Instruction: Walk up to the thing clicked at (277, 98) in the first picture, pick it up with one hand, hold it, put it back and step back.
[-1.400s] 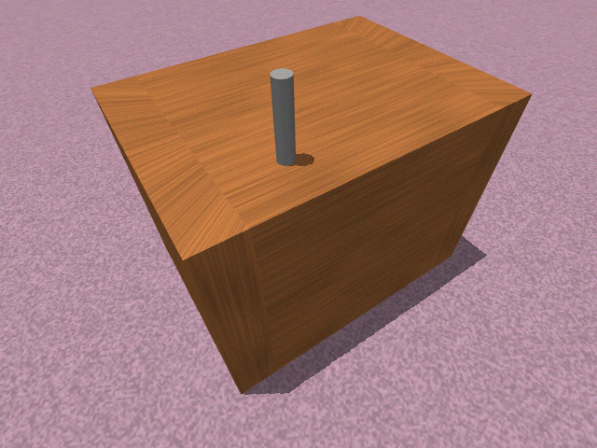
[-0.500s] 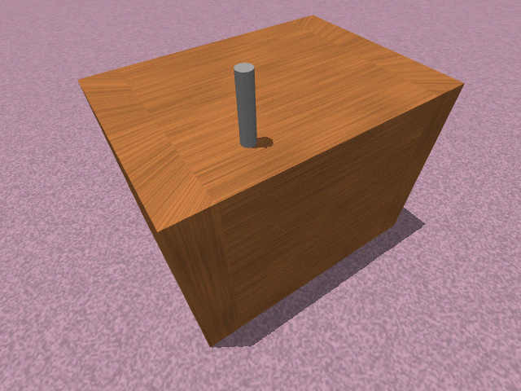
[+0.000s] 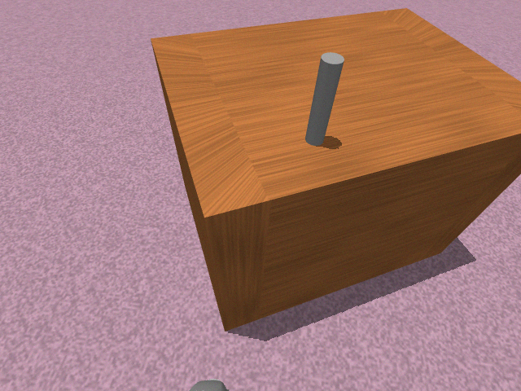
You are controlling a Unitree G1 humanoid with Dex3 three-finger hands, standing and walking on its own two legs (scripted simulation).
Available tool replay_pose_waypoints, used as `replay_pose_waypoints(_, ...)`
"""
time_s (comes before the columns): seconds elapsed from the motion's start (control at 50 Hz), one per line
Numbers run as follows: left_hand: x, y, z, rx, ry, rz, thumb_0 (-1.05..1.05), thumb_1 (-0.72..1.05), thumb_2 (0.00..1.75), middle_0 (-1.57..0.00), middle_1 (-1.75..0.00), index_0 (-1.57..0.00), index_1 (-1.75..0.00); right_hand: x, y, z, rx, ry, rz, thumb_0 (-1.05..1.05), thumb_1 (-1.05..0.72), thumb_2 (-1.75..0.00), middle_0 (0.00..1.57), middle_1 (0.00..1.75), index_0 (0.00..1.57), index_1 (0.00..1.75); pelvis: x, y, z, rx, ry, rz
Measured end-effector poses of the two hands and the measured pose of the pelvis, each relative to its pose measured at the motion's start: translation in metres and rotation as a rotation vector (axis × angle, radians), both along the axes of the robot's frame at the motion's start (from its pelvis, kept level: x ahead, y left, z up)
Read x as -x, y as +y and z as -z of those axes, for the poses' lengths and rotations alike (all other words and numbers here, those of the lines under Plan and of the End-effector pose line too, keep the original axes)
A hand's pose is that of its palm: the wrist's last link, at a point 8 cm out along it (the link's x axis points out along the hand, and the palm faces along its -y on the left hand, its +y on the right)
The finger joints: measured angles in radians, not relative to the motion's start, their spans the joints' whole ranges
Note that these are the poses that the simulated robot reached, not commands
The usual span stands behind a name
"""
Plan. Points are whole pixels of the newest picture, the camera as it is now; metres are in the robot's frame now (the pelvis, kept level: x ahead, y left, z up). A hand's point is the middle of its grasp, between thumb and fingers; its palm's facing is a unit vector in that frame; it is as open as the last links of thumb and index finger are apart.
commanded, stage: walk up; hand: right
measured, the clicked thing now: (322, 103) +0.65 -0.06 +0.08
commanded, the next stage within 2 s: none
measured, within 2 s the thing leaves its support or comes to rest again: neither
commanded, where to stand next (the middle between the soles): +0.15 -0.05 m, yaw +24 degrees
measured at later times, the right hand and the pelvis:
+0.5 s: hand (442, 337) +0.27 -0.32 -0.16, palm faces -0.25 +0.85 -0.47, open 7.4 cm; pelvis +0.10 -0.07 -0.03, yaw +15 degrees
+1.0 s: hand (412, 316) +0.30 -0.27 -0.16, palm faces -0.45 +0.80 -0.41, open 7.4 cm; pelvis +0.10 -0.07 -0.02, yaw +26 degrees
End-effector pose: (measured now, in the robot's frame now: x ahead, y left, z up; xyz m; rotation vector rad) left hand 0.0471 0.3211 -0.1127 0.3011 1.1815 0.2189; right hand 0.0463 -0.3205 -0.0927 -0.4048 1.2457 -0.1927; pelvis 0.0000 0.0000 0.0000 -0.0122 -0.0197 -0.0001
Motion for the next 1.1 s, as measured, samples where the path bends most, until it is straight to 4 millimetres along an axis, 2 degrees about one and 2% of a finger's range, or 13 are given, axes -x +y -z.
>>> replay_pose_waypoints(0.06,0.006,0.015,0.016,0.001,0.058,-0.021,0.0,0.91,0.89,-0.21,-0.3,-0.21,-0.3,-0.036,0.001,-0.001,0.049,-0.078,-0.044,0.01,-0.9,-0.89,0.2,0.3,0.21,0.3,-0.017,0.01,0.014,-0.015,-0.013,-0.028)
replay_pose_waypoints(0.1,0.003,0.019,0.022,0.003,0.088,-0.036,0.0,0.91,0.89,-0.21,-0.3,-0.21,-0.3,-0.051,0.001,-0.002,0.079,-0.112,-0.055,0.01,-0.9,-0.89,0.2,0.3,0.21,0.3,-0.026,0.014,0.018,-0.029,-0.02,-0.053)
replay_pose_waypoints(0.24,-0.035,0.01,0.014,0.018,0.014,-0.084,0.01,0.91,0.89,-0.2,-0.3,-0.2,-0.3,-0.094,0.0,-0.017,0.104,-0.121,-0.114,0.01,-0.9,-0.89,0.2,0.3,0.21,0.3,-0.064,0.001,0.01,-0.034,-0.028,-0.123)
replay_pose_waypoints(0.32,-0.053,-0.005,0.012,0.008,-0.023,-0.133,0.0,0.91,0.89,-0.2,-0.3,-0.2,-0.3,-0.126,-0.01,-0.012,0.094,-0.116,-0.183,0.01,-0.9,-0.89,0.2,0.3,0.21,0.3,-0.08,-0.017,0.012,-0.021,-0.026,-0.171)
replay_pose_waypoints(0.4,-0.063,-0.028,0.012,-0.018,-0.045,-0.176,0.0,0.91,0.89,-0.2,-0.3,-0.2,-0.3,-0.168,-0.027,0.005,0.071,-0.129,-0.245,0.01,-0.89,-0.89,0.21,0.3,0.21,0.3,-0.094,-0.041,0.022,-0.012,-0.013,-0.215)
replay_pose_waypoints(0.46,-0.063,-0.048,0.014,-0.052,-0.053,-0.197,0.0,0.91,0.89,-0.2,-0.3,-0.21,-0.3,-0.205,-0.041,0.024,0.057,-0.158,-0.27,0.01,-0.89,-0.89,0.21,0.3,0.21,0.3,-0.101,-0.059,0.034,-0.006,-0.012,-0.243)
replay_pose_waypoints(0.56,-0.057,-0.078,0.0,-0.048,-0.057,-0.235,0.0,0.91,0.89,-0.21,-0.3,-0.21,-0.3,-0.244,-0.038,0.031,0.013,-0.168,-0.318,0.01,-0.9,-0.89,0.2,0.3,0.21,0.3,-0.103,-0.072,0.024,-0.038,-0.011,-0.291)
replay_pose_waypoints(0.62,-0.051,-0.085,-0.007,-0.059,-0.063,-0.256,0.0,0.9,0.89,-0.21,-0.3,-0.21,-0.3,-0.254,-0.033,0.031,-0.021,-0.145,-0.359,0.01,-0.9,-0.89,0.2,0.3,0.21,0.3,-0.106,-0.076,0.019,-0.04,0.001,-0.317)
replay_pose_waypoints(0.7,-0.032,-0.081,-0.01,-0.085,-0.066,-0.294,0.0,0.9,0.89,-0.21,-0.3,-0.21,-0.3,-0.261,-0.025,0.032,-0.032,-0.099,-0.407,0.01,-0.9,-0.89,0.2,0.3,0.21,0.3,-0.108,-0.079,0.018,-0.037,0.007,-0.357)
replay_pose_waypoints(0.84,0.015,-0.056,0.007,-0.108,-0.01,-0.38,0.0,0.9,0.89,-0.21,-0.3,-0.21,-0.3,-0.268,-0.002,0.031,-0.018,-0.115,-0.466,0.01,-0.9,-0.89,0.2,0.3,0.21,0.3,-0.099,-0.068,0.029,-0.051,0.001,-0.41)
replay_pose_waypoints(0.9,0.028,-0.055,0.01,-0.102,0.021,-0.424,0.0,0.91,0.89,-0.21,-0.3,-0.21,-0.3,-0.266,0.004,0.027,-0.021,-0.125,-0.476,0.01,-0.9,-0.89,0.2,0.3,0.21,0.3,-0.097,-0.065,0.027,-0.029,-0.006,-0.432)
replay_pose_waypoints(0.98,0.037,-0.061,0.009,-0.086,0.025,-0.451,0.0,0.91,0.89,-0.21,-0.3,-0.21,-0.3,-0.266,0.01,0.023,-0.028,-0.126,-0.483,0.01,-0.9,-0.89,0.2,0.3,0.21,0.3,-0.096,-0.067,0.022,-0.018,-0.004,-0.449)
replay_pose_waypoints(1.1,0.047,-0.085,0.01,-0.069,0.033,-0.442,0.0,0.91,0.89,-0.21,-0.3,-0.21,-0.3,-0.276,0.018,0.032,-0.066,-0.132,-0.485,0.01,-0.9,-0.89,0.2,0.3,0.21,0.3,-0.093,-0.073,0.022,0.008,-0.021,-0.457)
